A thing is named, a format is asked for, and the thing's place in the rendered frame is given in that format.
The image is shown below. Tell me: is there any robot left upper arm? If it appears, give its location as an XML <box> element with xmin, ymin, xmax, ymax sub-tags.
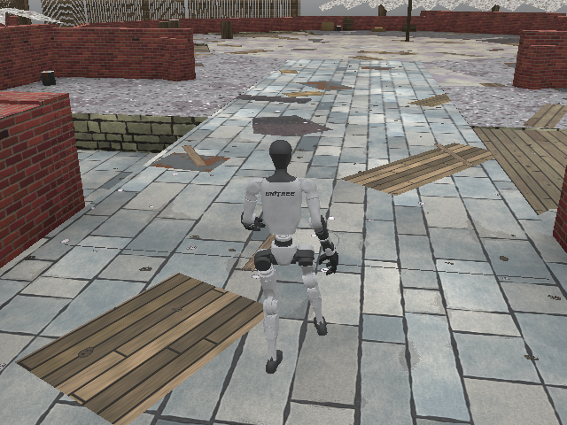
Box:
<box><xmin>242</xmin><ymin>178</ymin><xmax>264</xmax><ymax>224</ymax></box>

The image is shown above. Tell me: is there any humanoid robot head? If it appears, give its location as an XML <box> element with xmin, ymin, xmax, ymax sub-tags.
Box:
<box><xmin>266</xmin><ymin>140</ymin><xmax>297</xmax><ymax>182</ymax></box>

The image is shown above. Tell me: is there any left robot forearm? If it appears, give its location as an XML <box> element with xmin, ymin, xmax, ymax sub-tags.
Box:
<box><xmin>241</xmin><ymin>212</ymin><xmax>253</xmax><ymax>228</ymax></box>

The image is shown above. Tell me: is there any right robot forearm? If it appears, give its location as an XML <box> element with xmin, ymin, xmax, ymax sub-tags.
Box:
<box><xmin>315</xmin><ymin>215</ymin><xmax>336</xmax><ymax>256</ymax></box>

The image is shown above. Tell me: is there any robot right upper arm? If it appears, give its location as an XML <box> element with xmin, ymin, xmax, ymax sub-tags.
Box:
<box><xmin>299</xmin><ymin>178</ymin><xmax>322</xmax><ymax>229</ymax></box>

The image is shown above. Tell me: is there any robot left hand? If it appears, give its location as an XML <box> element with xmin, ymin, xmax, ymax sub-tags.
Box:
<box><xmin>245</xmin><ymin>217</ymin><xmax>266</xmax><ymax>231</ymax></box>

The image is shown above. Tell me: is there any robot right hand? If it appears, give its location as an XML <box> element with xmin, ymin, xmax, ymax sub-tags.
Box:
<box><xmin>319</xmin><ymin>248</ymin><xmax>338</xmax><ymax>275</ymax></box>

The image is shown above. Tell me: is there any robot left foot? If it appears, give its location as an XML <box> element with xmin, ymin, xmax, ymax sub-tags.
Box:
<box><xmin>266</xmin><ymin>350</ymin><xmax>283</xmax><ymax>374</ymax></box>

